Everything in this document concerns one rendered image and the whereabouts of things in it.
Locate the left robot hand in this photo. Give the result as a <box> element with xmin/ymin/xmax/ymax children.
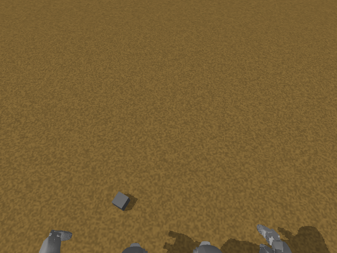
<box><xmin>39</xmin><ymin>230</ymin><xmax>72</xmax><ymax>253</ymax></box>

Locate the right robot hand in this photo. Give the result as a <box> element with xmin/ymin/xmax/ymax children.
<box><xmin>257</xmin><ymin>224</ymin><xmax>292</xmax><ymax>253</ymax></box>

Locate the cube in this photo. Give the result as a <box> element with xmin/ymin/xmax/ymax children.
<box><xmin>112</xmin><ymin>192</ymin><xmax>130</xmax><ymax>211</ymax></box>

